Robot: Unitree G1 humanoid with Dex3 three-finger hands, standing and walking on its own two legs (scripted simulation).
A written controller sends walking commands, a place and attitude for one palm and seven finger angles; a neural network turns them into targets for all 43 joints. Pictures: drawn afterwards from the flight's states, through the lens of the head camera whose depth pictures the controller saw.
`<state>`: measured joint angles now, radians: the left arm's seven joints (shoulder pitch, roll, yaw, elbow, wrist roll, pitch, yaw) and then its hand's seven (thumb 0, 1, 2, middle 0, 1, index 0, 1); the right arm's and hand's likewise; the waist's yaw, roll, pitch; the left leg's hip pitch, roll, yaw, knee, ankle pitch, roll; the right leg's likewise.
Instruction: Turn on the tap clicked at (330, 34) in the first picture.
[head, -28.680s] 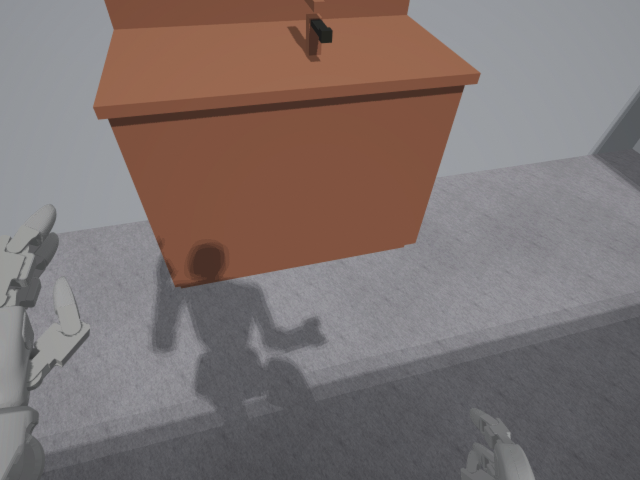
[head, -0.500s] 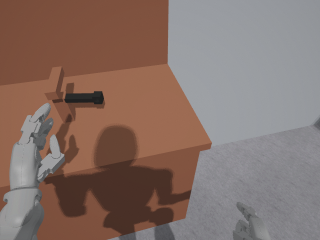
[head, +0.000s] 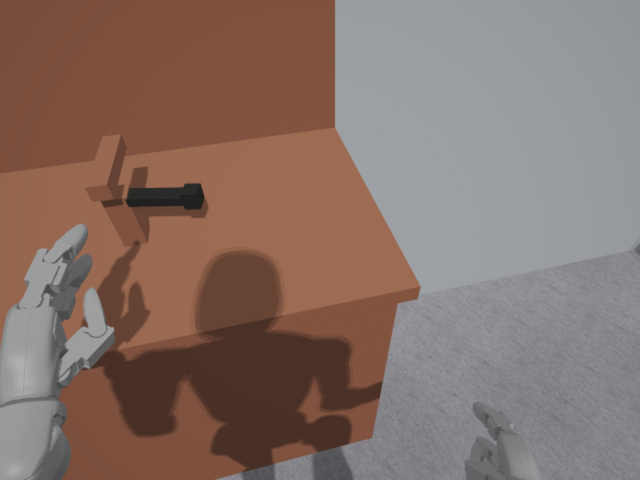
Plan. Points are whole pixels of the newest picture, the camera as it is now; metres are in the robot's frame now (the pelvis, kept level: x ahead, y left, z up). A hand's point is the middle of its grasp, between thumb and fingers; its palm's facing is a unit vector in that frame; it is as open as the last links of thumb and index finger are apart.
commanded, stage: step back with the hand held close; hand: left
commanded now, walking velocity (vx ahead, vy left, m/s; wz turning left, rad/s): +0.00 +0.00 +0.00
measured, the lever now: (192, 196) +0.46 +0.26 +0.12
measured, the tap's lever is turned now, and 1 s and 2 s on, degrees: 77 77 77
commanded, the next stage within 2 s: stop stepping back and stand still in 1.44 s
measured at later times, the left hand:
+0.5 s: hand (85, 370) +0.17 +0.25 +0.14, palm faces +0.34 -0.83 -0.44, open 7.4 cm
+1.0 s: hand (25, 433) +0.11 +0.26 +0.15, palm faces +0.44 -0.80 -0.41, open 7.4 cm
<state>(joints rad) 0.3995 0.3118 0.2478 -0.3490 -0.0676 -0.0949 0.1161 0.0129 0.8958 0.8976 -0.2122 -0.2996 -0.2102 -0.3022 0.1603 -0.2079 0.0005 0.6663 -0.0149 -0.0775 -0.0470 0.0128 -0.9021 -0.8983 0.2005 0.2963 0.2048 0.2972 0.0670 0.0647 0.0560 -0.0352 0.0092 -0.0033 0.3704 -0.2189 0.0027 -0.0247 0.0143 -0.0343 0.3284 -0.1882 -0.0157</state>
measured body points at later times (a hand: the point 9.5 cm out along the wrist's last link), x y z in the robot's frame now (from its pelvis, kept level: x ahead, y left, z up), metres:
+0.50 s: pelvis -0.04 +0.02 -0.01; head -0.02 +0.01 +0.44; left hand +0.14 +0.29 +0.16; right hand +0.14 -0.23 -0.09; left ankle +0.00 +0.12 -0.75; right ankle +0.00 -0.11 -0.75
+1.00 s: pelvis -0.10 +0.02 -0.03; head -0.09 +0.02 +0.42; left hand +0.08 +0.30 +0.17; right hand +0.07 -0.21 -0.11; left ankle +0.00 +0.12 -0.74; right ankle +0.00 -0.11 -0.75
